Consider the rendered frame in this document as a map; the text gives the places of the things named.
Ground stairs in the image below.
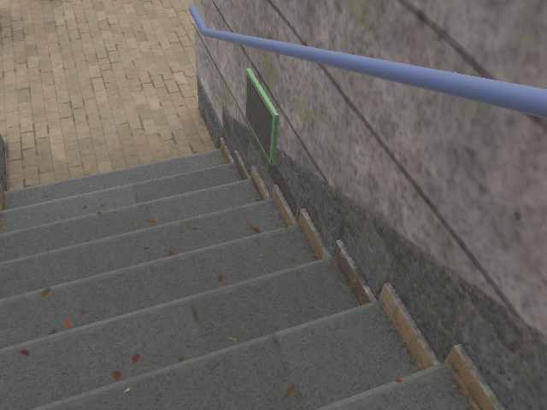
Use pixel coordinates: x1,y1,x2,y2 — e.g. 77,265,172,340
0,149,473,410

